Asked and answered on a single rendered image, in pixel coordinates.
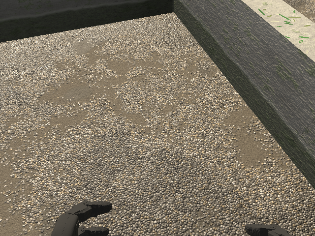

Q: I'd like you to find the left robot hand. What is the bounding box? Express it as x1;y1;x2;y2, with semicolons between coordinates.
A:
51;200;120;236

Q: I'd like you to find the right robot hand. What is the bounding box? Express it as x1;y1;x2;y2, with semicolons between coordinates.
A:
245;224;292;236

